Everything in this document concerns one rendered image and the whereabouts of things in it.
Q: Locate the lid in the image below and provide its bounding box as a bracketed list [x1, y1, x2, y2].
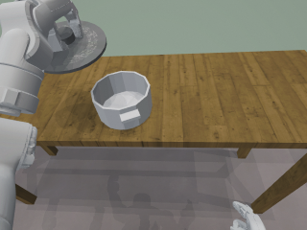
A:
[44, 20, 107, 75]

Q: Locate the pot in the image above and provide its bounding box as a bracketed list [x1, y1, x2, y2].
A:
[90, 71, 153, 130]

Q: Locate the knob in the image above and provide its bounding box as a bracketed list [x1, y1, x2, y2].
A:
[57, 27, 76, 45]

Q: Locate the left robot forearm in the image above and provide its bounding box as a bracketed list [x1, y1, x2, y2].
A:
[0, 0, 55, 117]

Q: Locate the left robot upper arm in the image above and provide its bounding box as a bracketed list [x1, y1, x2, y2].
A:
[0, 117, 37, 230]

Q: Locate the robot left hand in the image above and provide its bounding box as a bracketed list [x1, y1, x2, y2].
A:
[40, 0, 83, 53]

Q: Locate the robot right hand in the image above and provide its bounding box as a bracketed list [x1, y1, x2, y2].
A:
[230, 201, 267, 230]

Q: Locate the table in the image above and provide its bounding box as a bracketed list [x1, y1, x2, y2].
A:
[0, 50, 307, 214]

